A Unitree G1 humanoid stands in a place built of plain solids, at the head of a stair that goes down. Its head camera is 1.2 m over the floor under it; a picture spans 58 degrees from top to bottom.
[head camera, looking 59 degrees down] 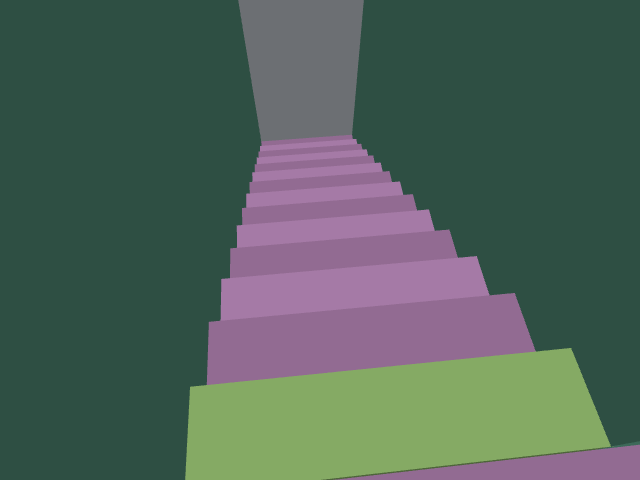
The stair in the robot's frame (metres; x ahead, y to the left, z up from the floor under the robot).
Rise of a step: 0.19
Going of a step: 0.26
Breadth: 1.08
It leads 6 degrees to the left of straight ahead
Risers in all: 14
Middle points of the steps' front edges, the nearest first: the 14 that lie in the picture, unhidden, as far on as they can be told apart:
0.31 -0.18 0.00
0.57 -0.15 -0.19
0.82 -0.13 -0.38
1.08 -0.10 -0.58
1.33 -0.08 -0.77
1.58 -0.05 -0.96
1.84 -0.03 -1.16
2.09 0.00 -1.35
2.35 0.03 -1.54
2.60 0.05 -1.74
2.85 0.08 -1.93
3.11 0.10 -2.12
3.36 0.13 -2.31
3.62 0.15 -2.51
